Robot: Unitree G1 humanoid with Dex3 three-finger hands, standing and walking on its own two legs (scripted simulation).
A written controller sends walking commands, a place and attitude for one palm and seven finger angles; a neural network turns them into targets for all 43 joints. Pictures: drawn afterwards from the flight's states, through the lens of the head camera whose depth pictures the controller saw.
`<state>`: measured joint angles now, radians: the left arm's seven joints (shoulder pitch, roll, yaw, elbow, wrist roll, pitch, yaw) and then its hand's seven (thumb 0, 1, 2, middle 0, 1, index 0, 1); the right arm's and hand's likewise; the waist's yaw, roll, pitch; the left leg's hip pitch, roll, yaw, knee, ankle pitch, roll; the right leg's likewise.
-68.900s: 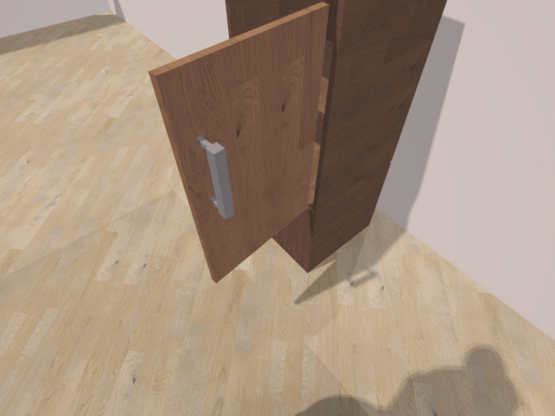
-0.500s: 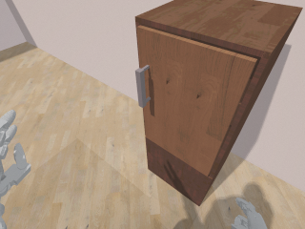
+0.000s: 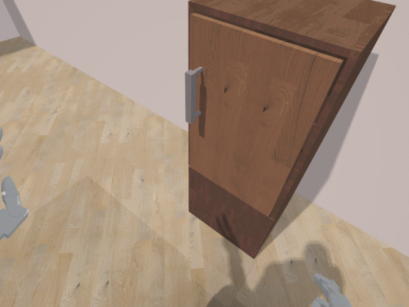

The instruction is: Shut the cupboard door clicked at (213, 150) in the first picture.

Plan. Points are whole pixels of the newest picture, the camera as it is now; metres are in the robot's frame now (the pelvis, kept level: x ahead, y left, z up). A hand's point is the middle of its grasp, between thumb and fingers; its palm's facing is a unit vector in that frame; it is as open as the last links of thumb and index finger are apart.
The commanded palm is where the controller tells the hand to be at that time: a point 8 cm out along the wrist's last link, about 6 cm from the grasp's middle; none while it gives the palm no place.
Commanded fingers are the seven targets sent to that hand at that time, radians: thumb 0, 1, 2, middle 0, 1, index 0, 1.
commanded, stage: step back with the hand held close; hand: left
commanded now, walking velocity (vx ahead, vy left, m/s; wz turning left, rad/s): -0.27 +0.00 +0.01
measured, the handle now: (194, 96) +0.67 +0.07 +0.05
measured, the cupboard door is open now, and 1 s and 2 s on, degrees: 0 0 0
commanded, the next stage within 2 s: stop stepping back and stand still in 0.96 s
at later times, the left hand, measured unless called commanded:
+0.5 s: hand (5, 259) +0.14 +0.24 +0.18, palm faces +0.45 -0.77 -0.46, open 7.4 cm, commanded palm +0.07 +0.29 +0.19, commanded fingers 0.00 0.90 0.90 -0.20 -0.30 -0.20 -0.30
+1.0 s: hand out of the picture +0.03 +0.26 +0.18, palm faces +0.42 -0.80 -0.43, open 7.4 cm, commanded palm -0.04 +0.31 +0.19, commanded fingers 0.00 0.90 0.90 -0.20 -0.30 -0.20 -0.30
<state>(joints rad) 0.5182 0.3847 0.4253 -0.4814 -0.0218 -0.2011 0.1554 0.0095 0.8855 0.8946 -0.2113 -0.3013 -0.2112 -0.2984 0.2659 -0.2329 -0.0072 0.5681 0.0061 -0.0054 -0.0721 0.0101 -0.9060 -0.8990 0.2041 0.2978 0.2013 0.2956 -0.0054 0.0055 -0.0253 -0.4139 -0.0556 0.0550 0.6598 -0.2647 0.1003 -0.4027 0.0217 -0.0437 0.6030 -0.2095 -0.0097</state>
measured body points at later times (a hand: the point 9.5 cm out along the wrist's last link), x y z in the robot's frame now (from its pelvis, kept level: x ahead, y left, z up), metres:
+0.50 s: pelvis -0.06 -0.02 +0.00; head -0.05 +0.00 +0.45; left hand +0.11 +0.28 +0.21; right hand +0.13 -0.26 -0.07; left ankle +0.03 +0.06 -0.70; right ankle +0.01 -0.13 -0.72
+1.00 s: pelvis -0.17 +0.01 +0.00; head -0.16 +0.04 +0.45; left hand +0.00 +0.30 +0.21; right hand +0.01 -0.21 -0.07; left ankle -0.13 +0.13 -0.70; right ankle -0.11 -0.13 -0.72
